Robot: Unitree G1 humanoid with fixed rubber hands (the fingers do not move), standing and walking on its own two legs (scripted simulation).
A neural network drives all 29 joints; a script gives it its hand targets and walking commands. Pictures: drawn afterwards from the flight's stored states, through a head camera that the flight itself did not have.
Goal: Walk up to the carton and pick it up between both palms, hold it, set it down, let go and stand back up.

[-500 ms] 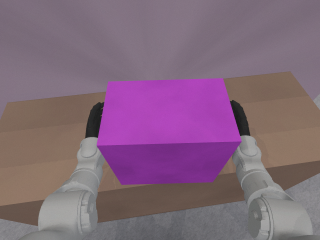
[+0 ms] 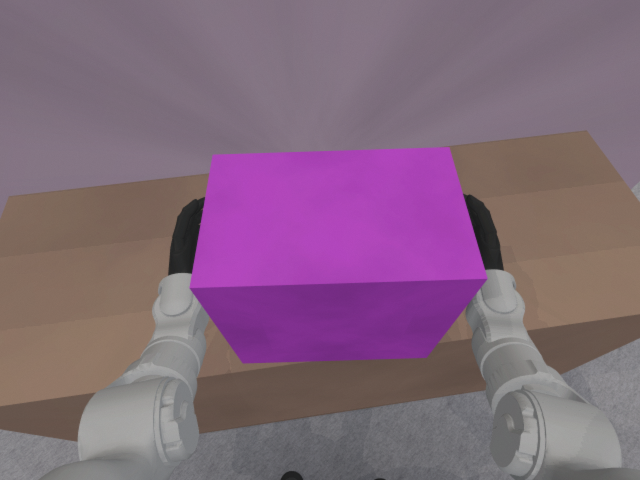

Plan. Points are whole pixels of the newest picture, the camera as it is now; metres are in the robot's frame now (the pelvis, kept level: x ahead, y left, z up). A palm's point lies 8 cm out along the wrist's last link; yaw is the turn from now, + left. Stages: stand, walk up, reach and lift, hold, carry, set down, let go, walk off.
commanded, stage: set down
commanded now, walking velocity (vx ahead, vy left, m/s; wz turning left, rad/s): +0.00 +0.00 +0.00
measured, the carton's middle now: (333, 269) +0.38 +0.02 -0.03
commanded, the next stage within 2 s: none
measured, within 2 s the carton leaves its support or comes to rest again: neither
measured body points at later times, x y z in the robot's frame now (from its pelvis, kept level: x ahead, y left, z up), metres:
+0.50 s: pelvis -0.02 -0.01 -0.03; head +0.05 -0.01 +0.42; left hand +0.38 +0.25 +0.01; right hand +0.41 -0.24 +0.01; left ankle +0.00 +0.12 -0.74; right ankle -0.01 -0.12 -0.74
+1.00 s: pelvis -0.03 -0.02 +0.00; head +0.00 +0.00 +0.45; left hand +0.39 +0.24 +0.11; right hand +0.41 -0.22 +0.11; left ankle +0.00 +0.12 -0.74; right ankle -0.01 -0.12 -0.74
